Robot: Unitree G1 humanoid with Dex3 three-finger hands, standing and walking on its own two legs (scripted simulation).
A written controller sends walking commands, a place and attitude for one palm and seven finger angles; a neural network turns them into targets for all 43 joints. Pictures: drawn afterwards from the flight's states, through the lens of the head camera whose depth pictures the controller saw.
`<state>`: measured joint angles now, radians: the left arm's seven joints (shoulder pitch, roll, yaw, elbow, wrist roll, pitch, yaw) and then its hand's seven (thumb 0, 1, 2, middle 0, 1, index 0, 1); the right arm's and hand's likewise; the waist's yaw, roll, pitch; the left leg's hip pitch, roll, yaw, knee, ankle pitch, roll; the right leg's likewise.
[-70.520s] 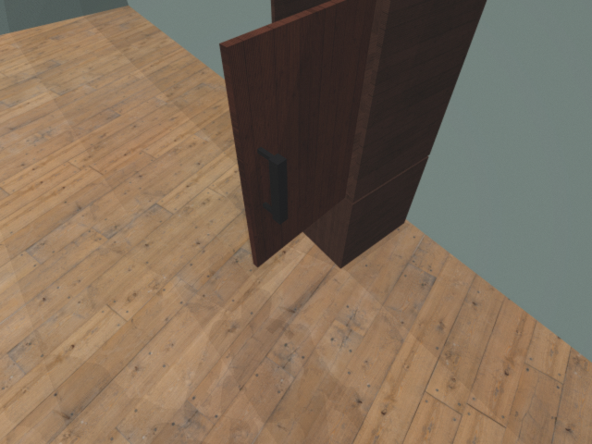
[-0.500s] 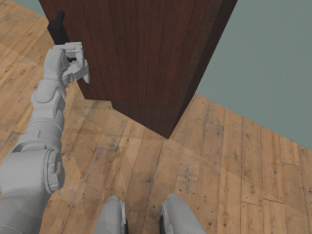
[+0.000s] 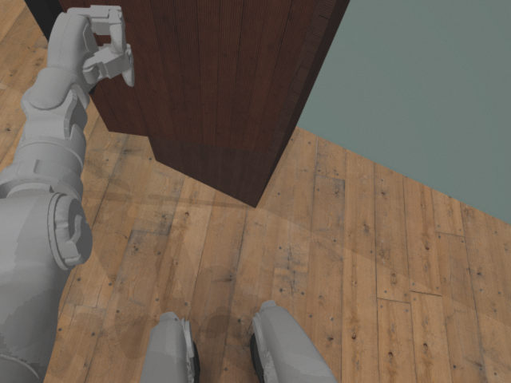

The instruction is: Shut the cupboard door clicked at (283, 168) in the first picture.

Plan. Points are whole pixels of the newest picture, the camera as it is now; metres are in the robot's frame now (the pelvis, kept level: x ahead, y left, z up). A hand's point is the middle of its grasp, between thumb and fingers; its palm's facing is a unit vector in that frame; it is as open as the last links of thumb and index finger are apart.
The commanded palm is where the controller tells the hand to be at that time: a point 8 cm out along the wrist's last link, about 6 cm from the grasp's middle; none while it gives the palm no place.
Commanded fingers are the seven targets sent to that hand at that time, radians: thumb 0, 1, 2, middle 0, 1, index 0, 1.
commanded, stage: push the door shut along its arc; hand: left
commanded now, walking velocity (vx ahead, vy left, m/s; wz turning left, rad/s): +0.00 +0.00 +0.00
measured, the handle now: (69, 32) +0.63 +0.18 +0.08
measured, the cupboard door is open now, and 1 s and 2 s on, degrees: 20 13 13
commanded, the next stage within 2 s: pull the fist back off the door in 0.42 s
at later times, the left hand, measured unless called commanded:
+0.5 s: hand (144, 35) +0.60 +0.08 +0.10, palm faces -0.33 -0.94 -0.02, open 3.3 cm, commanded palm +0.62 +0.09 +0.09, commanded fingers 0.00 0.90 0.90 -1.30 -1.50 -1.30 -1.50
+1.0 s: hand (159, 37) +0.60 +0.06 +0.10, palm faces +0.09 -1.00 -0.03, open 3.1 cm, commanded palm +0.55 +0.10 +0.09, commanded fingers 0.00 0.90 0.90 -1.30 -1.50 -1.30 -1.50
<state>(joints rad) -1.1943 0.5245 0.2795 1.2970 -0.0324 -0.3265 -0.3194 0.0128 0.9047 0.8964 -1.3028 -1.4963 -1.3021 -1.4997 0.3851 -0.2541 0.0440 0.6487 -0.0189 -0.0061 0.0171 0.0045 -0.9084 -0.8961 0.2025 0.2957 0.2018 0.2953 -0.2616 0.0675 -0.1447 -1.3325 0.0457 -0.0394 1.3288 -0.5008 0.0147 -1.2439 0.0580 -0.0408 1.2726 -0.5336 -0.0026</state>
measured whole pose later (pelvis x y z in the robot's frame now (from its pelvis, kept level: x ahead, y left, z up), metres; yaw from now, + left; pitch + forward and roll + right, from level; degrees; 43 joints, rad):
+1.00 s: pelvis +0.02 -0.02 +0.02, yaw +0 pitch +30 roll -3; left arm -1.15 0.37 0.37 1.27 0.08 -0.40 0.16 0.01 0.90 0.90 -1.30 -1.50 -1.30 -1.50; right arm 0.47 -0.22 0.02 0.64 -0.10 0.01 0.11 0.00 -0.91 -0.90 0.20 0.30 0.20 0.30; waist -0.27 0.08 -0.16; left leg -1.26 0.06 -0.03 1.24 -0.50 -0.01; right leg -1.20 0.07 -0.02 1.21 -0.53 -0.02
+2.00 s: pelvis +0.03 -0.02 +0.09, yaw +2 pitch +11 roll -1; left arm -0.33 0.19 0.13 0.55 -0.16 -0.35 -0.04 0.01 0.90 0.90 -1.30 -1.49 -1.30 -1.49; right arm 0.34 -0.26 -0.01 0.60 0.04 0.03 -0.01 0.01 -0.91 -0.90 0.20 0.30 0.20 0.29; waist -0.07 0.04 -0.13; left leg -0.68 0.03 0.00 0.87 -0.39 -0.01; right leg -0.63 0.04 0.00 0.86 -0.43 -0.02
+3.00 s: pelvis +0.05 -0.02 +0.13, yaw +4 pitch -3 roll +0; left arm 0.45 0.33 0.33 -0.33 -0.08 -0.06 0.09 0.01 0.90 0.90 -0.23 -0.32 -0.23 -0.32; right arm 0.21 -0.24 0.02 0.63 0.02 -0.07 -0.09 0.01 -0.91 -0.90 0.20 0.30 0.20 0.30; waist 0.06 0.08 -0.03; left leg -0.16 0.00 -0.01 0.45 -0.24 0.00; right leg -0.10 0.01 -0.01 0.44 -0.29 -0.02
